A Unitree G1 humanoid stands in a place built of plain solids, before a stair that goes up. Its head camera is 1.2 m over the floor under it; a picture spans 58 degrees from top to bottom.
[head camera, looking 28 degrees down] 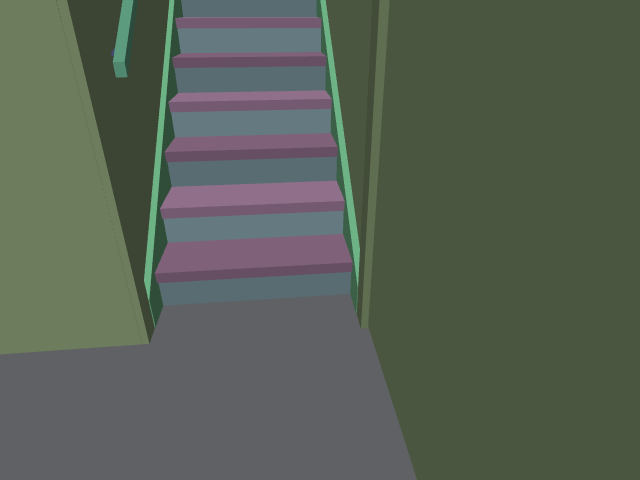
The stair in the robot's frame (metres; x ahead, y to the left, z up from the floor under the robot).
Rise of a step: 0.19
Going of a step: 0.26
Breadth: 0.87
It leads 6 degrees to the left of straight ahead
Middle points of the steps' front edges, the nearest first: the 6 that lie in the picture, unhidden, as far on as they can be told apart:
1.64 0.28 0.19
1.89 0.31 0.38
2.15 0.34 0.58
2.41 0.37 0.77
2.67 0.40 0.96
2.92 0.42 1.16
